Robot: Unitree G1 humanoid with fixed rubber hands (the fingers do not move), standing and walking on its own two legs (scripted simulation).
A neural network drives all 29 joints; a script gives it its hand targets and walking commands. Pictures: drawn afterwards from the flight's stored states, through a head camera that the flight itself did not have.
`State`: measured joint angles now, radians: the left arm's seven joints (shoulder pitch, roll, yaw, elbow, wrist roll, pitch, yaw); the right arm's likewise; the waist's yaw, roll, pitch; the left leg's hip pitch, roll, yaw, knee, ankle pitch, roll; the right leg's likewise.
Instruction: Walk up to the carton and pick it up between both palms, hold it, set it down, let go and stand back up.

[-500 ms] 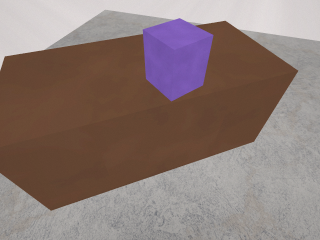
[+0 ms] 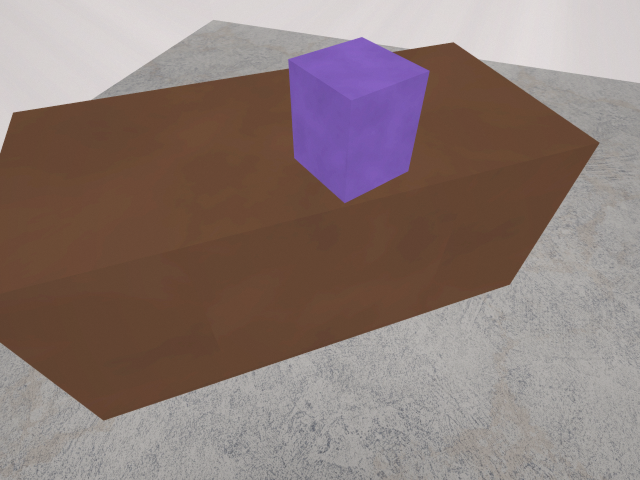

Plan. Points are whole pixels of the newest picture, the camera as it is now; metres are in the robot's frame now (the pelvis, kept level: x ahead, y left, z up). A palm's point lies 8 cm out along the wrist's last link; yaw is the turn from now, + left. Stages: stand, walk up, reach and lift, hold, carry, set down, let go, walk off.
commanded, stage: stand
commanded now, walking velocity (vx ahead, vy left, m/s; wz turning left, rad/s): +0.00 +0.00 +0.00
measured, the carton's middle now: (353, 120) +0.84 -0.05 +0.00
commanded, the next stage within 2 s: walk up in 0.06 s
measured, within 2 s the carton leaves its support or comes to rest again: neither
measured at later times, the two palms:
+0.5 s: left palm out of the picture +0.07 +0.28 -0.12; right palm out of the picture +0.01 -0.34 -0.12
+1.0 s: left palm out of the picture +0.13 +0.19 -0.14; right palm (576, 333) +0.35 -0.38 -0.08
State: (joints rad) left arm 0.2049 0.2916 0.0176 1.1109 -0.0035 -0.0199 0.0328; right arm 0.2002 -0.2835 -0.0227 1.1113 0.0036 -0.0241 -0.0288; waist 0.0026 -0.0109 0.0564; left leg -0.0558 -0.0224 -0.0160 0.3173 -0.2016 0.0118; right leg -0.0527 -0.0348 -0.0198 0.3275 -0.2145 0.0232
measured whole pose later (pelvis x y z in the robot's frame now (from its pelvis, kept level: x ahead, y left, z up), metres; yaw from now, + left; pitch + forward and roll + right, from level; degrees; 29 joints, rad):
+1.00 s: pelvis +0.17 -0.11 -0.04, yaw +14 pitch -6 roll +0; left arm 0.42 0.39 0.09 0.61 0.05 0.03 -0.05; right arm 0.34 -0.40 -0.06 0.62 -0.02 -0.04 -0.01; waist 0.06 -0.09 0.09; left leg -0.33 -0.01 0.02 0.71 -0.28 0.03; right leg -0.18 -0.09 -0.18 0.76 -0.48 -0.02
